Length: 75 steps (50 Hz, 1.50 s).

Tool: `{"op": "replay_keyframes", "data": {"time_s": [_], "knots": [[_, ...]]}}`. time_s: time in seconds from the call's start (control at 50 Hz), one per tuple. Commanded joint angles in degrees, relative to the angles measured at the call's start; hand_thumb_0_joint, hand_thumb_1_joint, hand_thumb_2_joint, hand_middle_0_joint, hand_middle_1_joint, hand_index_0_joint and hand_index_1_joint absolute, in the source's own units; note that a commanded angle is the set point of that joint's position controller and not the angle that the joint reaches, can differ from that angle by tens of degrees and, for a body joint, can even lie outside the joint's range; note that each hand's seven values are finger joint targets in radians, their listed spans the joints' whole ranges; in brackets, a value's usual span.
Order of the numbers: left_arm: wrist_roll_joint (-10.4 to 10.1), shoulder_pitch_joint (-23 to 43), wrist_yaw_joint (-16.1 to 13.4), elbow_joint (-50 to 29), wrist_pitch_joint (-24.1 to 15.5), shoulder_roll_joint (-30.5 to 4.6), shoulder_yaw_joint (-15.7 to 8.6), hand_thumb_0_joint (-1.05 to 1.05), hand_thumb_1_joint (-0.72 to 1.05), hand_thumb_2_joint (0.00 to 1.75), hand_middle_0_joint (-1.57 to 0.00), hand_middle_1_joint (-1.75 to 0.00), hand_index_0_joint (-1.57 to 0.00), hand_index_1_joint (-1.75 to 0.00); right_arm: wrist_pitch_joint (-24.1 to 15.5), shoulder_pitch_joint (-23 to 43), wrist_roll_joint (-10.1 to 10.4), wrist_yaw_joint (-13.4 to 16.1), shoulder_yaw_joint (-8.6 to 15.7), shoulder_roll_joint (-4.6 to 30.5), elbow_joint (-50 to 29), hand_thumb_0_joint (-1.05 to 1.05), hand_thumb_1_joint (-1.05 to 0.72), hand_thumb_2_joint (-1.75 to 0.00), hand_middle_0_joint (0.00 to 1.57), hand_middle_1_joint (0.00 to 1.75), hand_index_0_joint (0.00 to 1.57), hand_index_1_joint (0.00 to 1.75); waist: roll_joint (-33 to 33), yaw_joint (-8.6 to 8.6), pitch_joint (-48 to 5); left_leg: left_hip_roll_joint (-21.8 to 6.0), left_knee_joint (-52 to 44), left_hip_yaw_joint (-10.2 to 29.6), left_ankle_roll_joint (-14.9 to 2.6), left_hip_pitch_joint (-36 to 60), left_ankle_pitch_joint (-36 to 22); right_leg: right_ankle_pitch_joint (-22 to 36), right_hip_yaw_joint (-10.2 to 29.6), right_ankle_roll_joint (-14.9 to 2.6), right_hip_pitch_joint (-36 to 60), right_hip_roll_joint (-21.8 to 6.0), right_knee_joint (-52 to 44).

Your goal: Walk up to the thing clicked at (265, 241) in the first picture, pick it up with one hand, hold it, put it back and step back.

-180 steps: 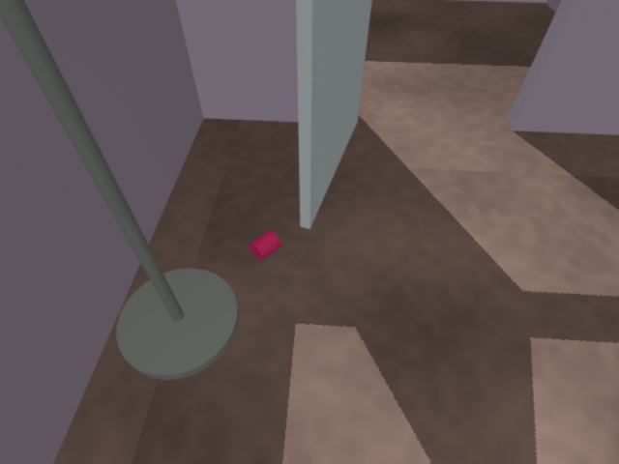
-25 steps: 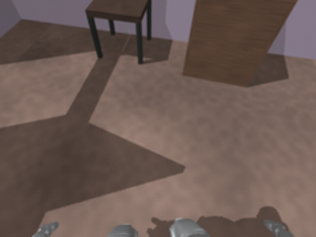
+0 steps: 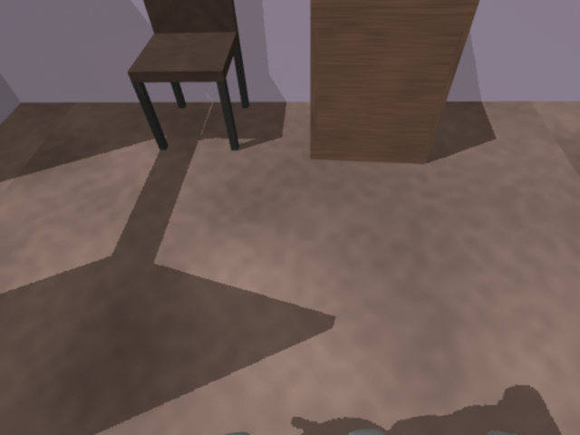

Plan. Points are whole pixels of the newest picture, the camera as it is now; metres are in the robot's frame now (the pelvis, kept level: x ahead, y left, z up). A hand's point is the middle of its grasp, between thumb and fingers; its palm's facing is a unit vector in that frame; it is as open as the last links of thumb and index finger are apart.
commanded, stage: walk up
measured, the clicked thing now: out of the picture -0.10 +1.01 -0.71
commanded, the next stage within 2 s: stand in 0.70 s
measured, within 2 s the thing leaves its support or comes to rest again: neither
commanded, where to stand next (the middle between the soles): +0.08 +0.04 m, yaw +0 degrees
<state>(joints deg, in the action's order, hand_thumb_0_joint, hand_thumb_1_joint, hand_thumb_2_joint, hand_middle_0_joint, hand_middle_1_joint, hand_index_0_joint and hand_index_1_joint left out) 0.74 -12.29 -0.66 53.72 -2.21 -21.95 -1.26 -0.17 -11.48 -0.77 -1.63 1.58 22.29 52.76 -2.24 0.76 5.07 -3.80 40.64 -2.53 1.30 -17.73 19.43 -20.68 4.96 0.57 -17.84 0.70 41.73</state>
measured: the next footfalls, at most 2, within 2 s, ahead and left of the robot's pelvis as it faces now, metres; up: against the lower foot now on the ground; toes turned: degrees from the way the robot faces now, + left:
none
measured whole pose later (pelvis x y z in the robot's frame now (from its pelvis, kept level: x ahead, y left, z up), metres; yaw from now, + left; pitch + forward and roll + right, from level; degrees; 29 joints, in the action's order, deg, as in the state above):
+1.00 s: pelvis +0.02 +0.01 +0.03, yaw -2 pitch -2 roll +0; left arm 0.6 -4.1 0.3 65.5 -0.8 -20.1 -0.1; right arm -0.4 -4.4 -0.6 -1.2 1.3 20.1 66.1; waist 0.3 1.3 3.7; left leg -2.3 20.1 -4.0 1.1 -7.7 10.6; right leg -10.7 7.4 2.3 -8.6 -0.3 20.8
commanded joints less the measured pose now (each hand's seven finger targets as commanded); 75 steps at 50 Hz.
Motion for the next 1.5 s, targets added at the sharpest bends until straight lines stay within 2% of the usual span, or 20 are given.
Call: {"op": "replay_keyframes", "data": {"time_s": [0.0,0.02,0.04,0.06,0.12,0.16,0.2,0.26,0.3,0.38,0.5,0.6,0.66,0.7,0.82,0.92,1.04,1.2,1.3,1.48], "knots": [[0.1,0.4,-0.6,-1.6,-2.1,-13.8,-3.6,0.00,0.90,0.90,-0.20,-0.30,-0.20,-0.30,-0.8,5.2,0.2,0.7,2.7,11.5,-3.4,0.00,-0.90,-0.90,0.20,0.30,0.20,0.30,6.0,-1.34,-2.2,-2.1,-7.9,5.3,-4.56,-4.6,6.5,-3.4,13.8,-6.24,1.5,-5.9,-15.6],[0.1,2.3,-0.6,-1.7,-2.0,-15.5,-3.7,0.00,0.90,0.90,-0.20,-0.30,-0.20,-0.30,-0.6,3.8,0.0,0.8,2.6,10.9,-2.2,0.00,-0.90,-0.90,0.20,0.30,0.20,0.30,7.1,-0.07,-1.0,-0.5,-5.8,3.2,-3.49,-1.8,7.2,-7.4,17.8,-7.55,-3.4,-8.8,-18.4],[-0.1,4.1,-0.6,-1.6,-1.7,-15.4,-3.5,0.00,0.90,0.90,-0.20,-0.30,-0.20,-0.30,-0.7,2.6,-0.1,0.8,2.5,10.7,-0.8,0.00,-0.90,-0.90,0.20,0.30,0.20,0.30,6.2,0.62,-0.3,-0.2,-6.5,3.1,-3.20,1.2,6.8,-10.4,18.1,-7.66,-6.2,-9.6,-20.0],[-0.1,6.0,-0.5,-1.7,-1.4,-14.7,-3.2,0.00,0.90,0.90,-0.20,-0.30,-0.20,-0.30,-0.8,2.2,-0.2,0.6,2.6,11.0,0.2,0.00,-0.90,-0.90,0.20,0.30,0.20,0.30,4.6,1.41,0.1,-0.6,-9.8,4.0,-3.52,3.6,6.4,-10.7,15.4,-6.77,-8.2,-8.2,-19.7],[-0.4,5.6,-0.4,-0.1,-1.3,-11.7,-2.4,0.00,0.90,0.90,-0.20,-0.30,-0.20,-0.30,-1.3,3.6,0.1,0.4,2.6,11.9,1.5,0.00,-0.90,-0.90,0.20,0.30,0.20,0.30,2.2,-0.37,-1.4,-4.8,-17.5,9.8,-5.72,1.6,8.3,-2.7,6.7,-4.09,-2.0,-2.0,-15.1],[-0.3,4.1,-0.4,1.4,-1.5,-11.6,-2.3,0.00,0.90,0.90,-0.20,-0.30,-0.20,-0.30,-1.3,5.2,0.0,0.4,2.1,11.5,1.7,0.00,-0.90,-0.90,0.20,0.30,0.20,0.30,2.6,-1.55,-3.7,-5.2,-18.2,9.7,-5.85,0.3,7.6,1.8,6.0,-3.72,3.2,-2.1,-14.5],[-0.4,5.2,-0.4,2.2,-1.5,-12.0,-2.3,0.00,0.90,0.90,-0.20,-0.30,-0.20,-0.30,-1.5,5.7,0.1,0.6,1.9,11.1,2.5,0.00,-0.90,-0.90,0.20,0.30,0.20,0.30,3.4,-0.98,-4.4,-4.1,-17.6,7.4,-4.99,1.8,2.7,7.8,7.1,-3.69,4.2,-3.2,-14.7],[-0.9,6.0,-0.5,3.3,-1.3,-11.2,-1.8,0.00,0.90,0.90,-0.20,-0.30,-0.20,-0.30,-1.8,5.9,0.1,0.9,2.0,11.6,3.9,0.00,-0.90,-0.90,0.20,0.30,0.20,0.30,0.6,-0.79,-5.6,-5.1,-19.4,7.4,-4.80,5.3,-3.7,14.3,5.5,-2.99,4.3,-2.9,-13.4],[-1.0,5.9,-0.6,4.4,-1.2,-11.0,-1.6,0.00,0.90,0.90,-0.20,-0.30,-0.20,-0.30,-1.7,6.8,0.3,1.0,2.1,11.6,4.5,0.00,-0.90,-0.90,0.20,0.30,0.20,0.30,-0.2,-1.02,-6.3,-5.4,-18.5,6.6,-5.04,6.9,-8.1,16.6,4.9,-2.69,5.3,-3.1,-14.1],[-1.0,7.2,-0.7,5.4,-1.0,-10.9,-1.2,0.00,0.90,0.90,-0.20,-0.30,-0.20,-0.30,-1.3,7.3,0.4,1.2,2.4,11.3,5.6,0.00,-0.90,-0.90,0.20,0.30,0.20,0.30,-0.5,-0.42,-7.0,-4.9,-18.4,4.6,-4.66,9.4,-10.2,19.8,5.1,-2.58,5.3,-3.7,-14.9],[-0.8,8.3,-0.8,7.0,-0.7,-10.6,-0.8,0.00,0.90,0.90,-0.20,-0.30,-0.20,-0.30,-0.9,9.7,0.6,1.2,2.4,11.0,6.4,0.00,-0.90,-0.90,0.20,0.30,0.20,0.30,0.2,-0.48,-6.1,-5.2,-19.7,3.6,-4.55,10.7,-8.9,20.0,5.1,-2.09,5.0,-3.7,-16.8],[-0.4,10.0,-0.8,7.4,-0.8,-11.1,-0.9,0.00,0.90,0.90,-0.20,-0.30,-0.20,-0.30,-0.5,9.9,0.7,0.9,2.5,10.4,7.2,0.00,-0.90,-0.90,0.20,0.30,0.20,0.30,3.0,0.30,-5.3,-4.1,-19.5,2.5,-3.70,12.9,-6.7,18.7,7.7,-2.59,2.5,-5.0,-19.9],[-0.3,10.6,-0.7,7.3,-0.9,-11.0,-0.9,0.00,0.90,0.90,-0.20,-0.30,-0.20,-0.30,-0.4,9.9,0.7,0.8,2.5,10.2,7.3,0.00,-0.90,-0.90,0.20,0.30,0.20,0.30,4.3,0.52,-5.9,-3.9,-19.5,2.1,-3.48,13.8,-6.9,17.8,8.0,-2.50,2.7,-5.2,-21.0],[-0.5,11.2,-0.4,7.7,-0.4,-11.0,-0.8,0.00,0.90,0.90,-0.20,-0.30,-0.20,-0.30,-0.8,10.0,0.5,1.2,2.1,10.0,7.6,0.00,-0.90,-0.90,0.20,0.30,0.20,0.30,6.0,0.80,-6.6,-4.1,-21.9,4.0,-2.97,13.6,-9.9,18.8,6.5,-1.56,4.5,-5.7,-22.3],[-0.5,10.4,-0.2,8.3,0.0,-10.5,-0.9,0.00,0.90,0.90,-0.20,-0.30,-0.20,-0.30,-1.3,10.8,0.3,1.4,2.0,10.3,8.7,0.00,-0.90,-0.90,0.20,0.30,0.20,0.30,3.1,0.15,-8.2,-4.5,-23.2,4.2,-2.57,14.9,-13.3,21.0,5.2,-1.34,7.2,-6.0,-23.1],[-0.4,10.1,0.0,8.5,0.4,-10.1,-0.9,0.00,0.90,0.90,-0.20,-0.30,-0.20,-0.30,-1.5,10.8,0.1,1.5,1.9,10.2,9.4,0.00,-0.90,-0.90,0.20,0.30,0.20,0.30,1.0,-0.33,-7.5,-4.6,-25.2,4.7,-2.28,12.9,-9.2,17.6,4.7,-1.42,8.3,-5.9,-23.5],[-0.5,10.1,0.1,8.5,0.3,-10.3,-1.0,0.00,0.90,0.90,-0.20,-0.30,-0.20,-0.30,-1.9,10.0,0.3,1.6,1.9,10.0,9.9,0.00,-0.90,-0.90,0.20,0.30,0.20,0.30,1.8,-0.27,-8.5,-4.6,-24.7,4.4,-2.14,14.1,-15.0,21.1,4.4,-1.54,9.3,-6.4,-23.4],[-0.3,9.7,-0.1,8.2,0.2,-10.3,-1.0,0.00,0.90,0.90,-0.20,-0.30,-0.20,-0.30,-1.5,9.1,0.2,1.6,1.9,10.0,9.7,0.00,-0.90,-0.90,0.20,0.30,0.20,0.30,2.4,0.29,-7.6,-4.1,-24.2,4.2,-2.25,14.1,-13.3,20.4,4.0,-1.26,8.7,-6.6,-24.6],[-0.4,8.9,-0.1,8.2,0.1,-10.1,-1.0,0.00,0.90,0.90,-0.20,-0.30,-0.20,-0.30,-1.5,9.2,0.3,1.7,1.9,10.0,9.5,0.00,-0.90,-0.90,0.20,0.30,0.20,0.30,2.4,-0.02,-8.0,-4.4,-23.1,4.0,-2.27,15.5,-18.6,24.8,3.8,-1.29,9.4,-7.0,-24.3],[-0.3,8.7,0.0,8.1,0.6,-10.1,-1.1,0.00,0.90,0.90,-0.20,-0.30,-0.20,-0.30,-1.5,9.0,0.2,1.7,1.9,10.0,9.4,0.00,-0.90,-0.90,0.20,0.30,0.20,0.30,2.0,-0.15,-5.6,-4.2,-25.6,5.0,-2.11,13.3,-10.0,16.4,3.3,-1.33,7.7,-6.4,-25.1]]}}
